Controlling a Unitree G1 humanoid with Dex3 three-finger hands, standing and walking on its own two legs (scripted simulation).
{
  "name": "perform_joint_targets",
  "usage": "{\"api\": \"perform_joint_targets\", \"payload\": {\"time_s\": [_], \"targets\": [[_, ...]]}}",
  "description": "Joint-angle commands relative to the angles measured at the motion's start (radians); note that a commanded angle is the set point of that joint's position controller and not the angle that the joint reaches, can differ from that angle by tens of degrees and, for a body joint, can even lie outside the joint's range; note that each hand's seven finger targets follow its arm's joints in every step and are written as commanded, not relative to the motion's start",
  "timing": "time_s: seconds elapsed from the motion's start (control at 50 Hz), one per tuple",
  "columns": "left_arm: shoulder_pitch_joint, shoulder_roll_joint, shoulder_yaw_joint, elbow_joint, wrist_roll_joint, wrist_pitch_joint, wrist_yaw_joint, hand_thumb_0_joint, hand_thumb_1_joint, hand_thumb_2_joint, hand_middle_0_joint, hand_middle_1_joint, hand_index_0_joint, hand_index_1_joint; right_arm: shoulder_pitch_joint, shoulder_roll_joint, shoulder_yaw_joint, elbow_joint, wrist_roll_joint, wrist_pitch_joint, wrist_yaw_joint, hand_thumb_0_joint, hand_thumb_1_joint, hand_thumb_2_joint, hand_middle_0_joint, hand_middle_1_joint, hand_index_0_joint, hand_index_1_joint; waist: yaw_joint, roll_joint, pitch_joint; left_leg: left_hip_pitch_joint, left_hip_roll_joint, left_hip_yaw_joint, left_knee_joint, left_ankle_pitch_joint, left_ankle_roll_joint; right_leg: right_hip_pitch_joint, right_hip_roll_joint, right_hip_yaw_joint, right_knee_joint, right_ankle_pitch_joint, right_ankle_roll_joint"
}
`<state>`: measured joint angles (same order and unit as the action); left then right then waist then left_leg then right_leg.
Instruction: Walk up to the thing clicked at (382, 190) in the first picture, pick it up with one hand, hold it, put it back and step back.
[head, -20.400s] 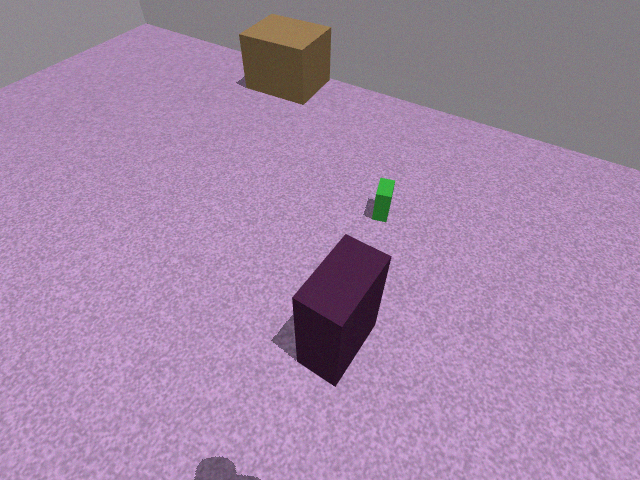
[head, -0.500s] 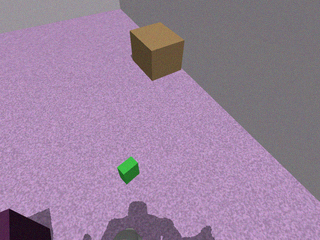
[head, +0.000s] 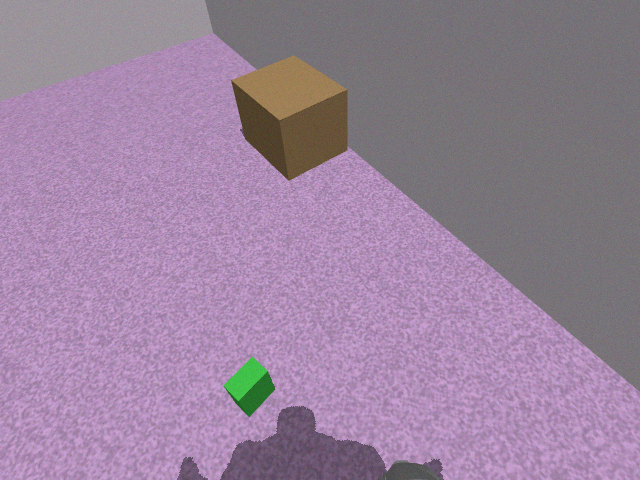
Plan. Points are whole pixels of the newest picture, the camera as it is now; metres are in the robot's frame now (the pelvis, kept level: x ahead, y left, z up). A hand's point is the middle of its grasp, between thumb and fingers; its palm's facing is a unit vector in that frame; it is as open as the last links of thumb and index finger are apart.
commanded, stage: walk up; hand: left
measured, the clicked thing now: (250, 387) +0.47 +0.24 -0.67
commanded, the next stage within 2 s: stand in 1.72 s
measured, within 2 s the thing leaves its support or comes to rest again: neither
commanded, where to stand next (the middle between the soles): +0.11 +0.04 m, yaw +0 degrees
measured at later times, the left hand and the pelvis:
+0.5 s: hand out of the picture +0.09 +0.30 -0.15, palm faces +0.00 -0.94 -0.35, open 7.4 cm; pelvis +0.04 +0.03 +0.01, yaw +1 degrees
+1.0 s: hand out of the picture +0.15 +0.29 -0.12, palm faces -0.01 -0.93 -0.37, open 7.4 cm; pelvis +0.06 +0.03 +0.03, yaw +0 degrees
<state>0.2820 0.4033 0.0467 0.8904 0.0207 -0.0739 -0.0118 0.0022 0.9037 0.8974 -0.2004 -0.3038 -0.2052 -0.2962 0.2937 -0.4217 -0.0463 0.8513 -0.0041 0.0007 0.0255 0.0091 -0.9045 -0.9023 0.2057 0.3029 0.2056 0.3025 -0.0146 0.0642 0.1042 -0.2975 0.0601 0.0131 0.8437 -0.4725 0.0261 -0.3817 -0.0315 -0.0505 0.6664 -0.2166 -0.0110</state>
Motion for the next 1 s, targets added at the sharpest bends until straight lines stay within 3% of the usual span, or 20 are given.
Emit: {"api": "perform_joint_targets", "payload": {"time_s": [0.0,0.04,0.08,0.2,0.26,0.28,0.3,0.32,0.34,0.38,0.42,0.44,0.46,0.48,0.52,0.54,0.58,0.64,0.66,0.98], "targets": [[0.057,0.325,0.084,-0.069,-0.013,-0.015,0.025,0.0,0.9,0.9,-0.2,-0.3,-0.2,-0.3,0.021,-0.217,-0.058,-0.055,-0.004,-0.01,-0.021,0.0,-0.9,-0.9,0.2,0.3,0.2,0.3,0.053,-0.199,-0.039,-0.28,0.005,-0.082,0.226,-0.093,0.011,0.159,-0.343,0.535,-0.392,-0.246,-0.244],[0.027,0.299,0.071,-0.07,-0.009,-0.015,0.028,0.0,0.9,0.9,-0.2,-0.3,-0.2,-0.3,0.048,-0.207,-0.059,-0.024,0.001,-0.008,-0.014,0.0,-0.9,-0.9,0.2,0.3,0.2,0.3,0.033,-0.228,-0.061,-0.257,0.015,-0.08,0.191,0.0,0.007,0.167,-0.265,0.385,-0.365,-0.192,-0.191],[0.013,0.286,0.065,-0.068,-0.007,-0.014,0.031,0.0,0.9,0.9,-0.2,-0.3,-0.2,-0.3,0.069,-0.192,-0.058,-0.006,-0.009,-0.001,-0.009,0.0,-0.9,-0.9,0.2,0.3,0.2,0.3,0.028,-0.245,-0.079,-0.214,0.008,-0.061,0.162,0.053,-0.002,0.14,-0.229,0.309,-0.349,-0.141,-0.174],[-0.049,0.27,0.059,-0.076,0.002,0.003,0.025,0.0,0.9,0.9,-0.2,-0.3,-0.2,-0.3,0.0,-0.154,-0.046,0.028,-0.011,-0.008,-0.004,0.0,-0.9,-0.9,0.2,0.3,0.2,0.3,0.037,-0.267,-0.113,-0.041,-0.019,0.01,-0.126,0.089,-0.02,0.055,-0.211,0.19,-0.262,-0.054,-0.176],[-0.088,0.225,0.034,-0.064,-0.014,0.025,0.02,0.0,0.9,0.9,-0.2,-0.3,-0.2,-0.3,0.028,-0.155,-0.05,0.072,-0.015,-0.023,-0.014,0.0,-0.9,-0.9,0.2,0.3,0.2,0.3,0.001,-0.164,-0.119,0.127,-0.05,0.032,-0.289,0.231,-0.007,-0.068,-0.183,0.151,-0.15,-0.124,-0.123],[-0.084,0.192,0.019,-0.065,-0.016,0.031,0.019,0.0,0.9,0.9,-0.2,-0.3,-0.2,-0.3,0.026,-0.178,-0.055,0.072,-0.02,-0.03,-0.022,0.0,-0.9,-0.9,0.2,0.3,0.2,0.3,-0.014,-0.104,-0.124,0.156,-0.006,-0.041,-0.383,0.197,0.011,-0.106,-0.159,0.132,-0.089,-0.142,-0.091],[-0.072,0.137,0.003,-0.061,-0.027,0.039,0.017,0.0,0.9,0.9,-0.2,-0.3,-0.2,-0.3,0.002,-0.234,-0.062,0.065,-0.033,-0.037,-0.026,0.0,-0.9,-0.9,0.2,0.3,0.2,0.3,0.006,0.073,-0.113,0.112,0.15,-0.293,-0.505,0.073,0.046,-0.145,-0.069,0.076,0.03,-0.227,-0.041],[-0.054,0.164,0.008,-0.037,-0.035,0.046,0.023,0.0,0.9,0.9,-0.2,-0.3,-0.2,-0.3,-0.1,-0.285,-0.061,0.035,-0.016,-0.038,-0.023,0.0,-0.9,-0.9,0.2,0.3,0.2,0.3,0.028,0.142,-0.083,-0.03,0.268,-0.449,-0.596,-0.117,0.135,-0.072,0.009,0.016,0.088,-0.297,-0.016],[-0.056,0.223,0.027,0.002,-0.025,0.049,0.026,0.0,0.9,0.9,-0.2,-0.3,-0.2,-0.3,-0.155,-0.295,-0.063,0.032,-0.013,-0.031,-0.019,0.0,-0.9,-0.9,0.2,0.3,0.2,0.3,0.032,0.114,-0.031,-0.179,0.272,-0.427,-0.593,-0.181,0.174,0.044,-0.024,0.053,0.14,-0.303,-0.011],[-0.02,0.195,0.021,0.042,-0.025,0.042,0.017,0.0,0.9,0.9,-0.2,-0.3,-0.2,-0.3,-0.21,-0.217,-0.031,0.035,-0.012,-0.026,-0.019,0.0,-0.9,-0.9,0.2,0.3,0.2,0.3,0.07,0.085,-0.022,-0.172,0.138,-0.223,-0.521,-0.101,0.105,0.111,-0.012,0.041,-0.005,-0.201,-0.016],[-0.006,0.196,0.02,0.075,-0.025,0.029,0.022,0.0,0.9,0.9,-0.2,-0.3,-0.2,-0.3,-0.207,-0.185,-0.02,0.05,-0.006,-0.029,-0.015,0.0,-0.9,-0.9,0.2,0.3,0.2,0.3,0.07,0.113,-0.061,-0.1,0.092,-0.156,-0.43,0.127,0.044,0.161,-0.02,0.043,-0.119,-0.015,-0.017],[-0.016,0.198,0.021,0.086,-0.021,0.027,0.026,0.0,0.9,0.9,-0.2,-0.3,-0.2,-0.3,-0.196,-0.179,-0.017,0.06,-0.001,-0.03,-0.014,0.0,-0.9,-0.9,0.2,0.3,0.2,0.3,0.065,0.096,-0.096,-0.084,0.095,-0.149,-0.393,0.205,0.037,0.203,-0.031,0.061,-0.145,0.026,-0.023],[-0.044,0.211,0.019,0.086,-0.019,0.023,0.029,0.0,0.9,0.9,-0.2,-0.3,-0.2,-0.3,-0.182,-0.167,-0.011,0.07,0.004,-0.028,-0.014,0.0,-0.9,-0.9,0.2,0.3,0.2,0.3,0.05,0.061,-0.121,-0.058,0.081,-0.134,-0.377,0.199,0.026,0.2,-0.057,0.119,-0.177,0.024,-0.032],[-0.088,0.225,0.015,0.081,-0.015,0.021,0.028,0.0,0.9,0.9,-0.2,-0.3,-0.2,-0.3,-0.169,-0.162,-0.01,0.077,0.004,-0.025,-0.015,0.0,-0.9,-0.9,0.2,0.3,0.2,0.3,0.024,0.025,-0.128,-0.028,0.062,-0.122,-0.382,0.159,0.021,0.168,-0.081,0.162,-0.204,-0.008,-0.043],[-0.154,0.217,0.004,0.079,-0.019,0.026,0.021,0.0,0.9,0.9,-0.2,-0.3,-0.2,-0.3,-0.168,-0.178,-0.016,0.103,-0.003,-0.023,-0.02,0.0,-0.9,-0.9,0.2,0.3,0.2,0.3,0.003,0.022,-0.085,-0.004,0.066,-0.138,-0.453,0.033,0.021,0.103,-0.074,0.143,-0.204,-0.09,-0.035],[-0.149,0.203,-0.001,0.093,-0.023,0.026,0.018,0.0,0.9,0.9,-0.2,-0.3,-0.2,-0.3,-0.195,-0.193,-0.017,0.109,-0.002,-0.025,-0.02,0.0,-0.9,-0.9,0.2,0.3,0.2,0.3,0.016,0.042,-0.074,-0.003,0.08,-0.158,-0.472,0.036,0.023,0.112,-0.052,0.116,-0.199,-0.092,-0.028],[-0.13,0.189,-0.006,0.121,-0.025,0.022,0.019,0.0,0.9,0.9,-0.2,-0.3,-0.2,-0.3,-0.225,-0.183,-0.009,0.116,0.001,-0.03,-0.02,0.0,-0.9,-0.9,0.2,0.3,0.2,0.3,0.031,0.012,-0.106,0.022,0.092,-0.149,-0.453,0.176,0.032,0.164,-0.054,0.097,-0.206,0.018,-0.023],[-0.145,0.203,-0.006,0.143,-0.028,0.012,0.021,0.0,0.9,0.9,-0.2,-0.3,-0.2,-0.3,-0.213,-0.165,-0.003,0.138,0.009,-0.034,-0.023,0.0,-0.9,-0.9,0.2,0.3,0.2,0.3,0.019,-0.046,-0.155,0.112,0.064,-0.087,-0.393,0.397,0.02,0.19,-0.094,0.134,-0.228,0.205,-0.03],[-0.156,0.203,-0.007,0.148,-0.028,0.012,0.022,0.0,0.9,0.9,-0.2,-0.3,-0.2,-0.3,-0.223,-0.167,-0.005,0.144,0.009,-0.033,-0.024,0.0,-0.9,-0.9,0.2,0.3,0.2,0.3,0.014,-0.047,-0.151,0.121,0.062,-0.081,-0.395,0.415,0.018,0.185,-0.096,0.129,-0.232,0.232,-0.026],[-0.247,0.174,-0.014,0.201,-0.021,0.03,0.023,0.0,0.9,0.9,-0.2,-0.3,-0.2,-0.3,-0.296,-0.147,-0.004,0.223,0.003,-0.018,-0.02,0.0,-0.9,-0.9,0.2,0.3,0.2,0.3,0.022,-0.071,-0.138,0.195,0.068,-0.055,-0.523,0.412,-0.002,0.234,-0.095,0.119,-0.335,0.18,0.001]]}}
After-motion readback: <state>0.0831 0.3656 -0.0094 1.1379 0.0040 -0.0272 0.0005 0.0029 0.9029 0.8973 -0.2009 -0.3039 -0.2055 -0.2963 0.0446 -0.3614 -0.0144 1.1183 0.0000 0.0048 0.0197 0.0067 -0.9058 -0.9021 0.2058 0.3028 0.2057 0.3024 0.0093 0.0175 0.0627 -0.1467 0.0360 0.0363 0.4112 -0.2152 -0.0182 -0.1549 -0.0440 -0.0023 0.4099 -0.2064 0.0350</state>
